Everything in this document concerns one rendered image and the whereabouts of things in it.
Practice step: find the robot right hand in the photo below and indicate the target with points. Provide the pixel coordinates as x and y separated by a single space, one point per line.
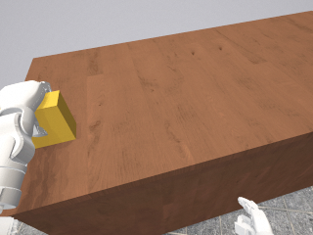
257 222

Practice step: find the table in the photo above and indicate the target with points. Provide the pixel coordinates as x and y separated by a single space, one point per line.
172 130

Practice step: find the left robot forearm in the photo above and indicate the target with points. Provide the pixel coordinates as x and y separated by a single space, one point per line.
16 151

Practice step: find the left robot upper arm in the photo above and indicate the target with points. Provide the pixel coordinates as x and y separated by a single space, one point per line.
8 225

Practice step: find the sponge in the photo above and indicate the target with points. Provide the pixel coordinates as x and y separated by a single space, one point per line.
54 116

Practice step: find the robot left hand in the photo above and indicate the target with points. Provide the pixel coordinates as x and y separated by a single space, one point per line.
29 94

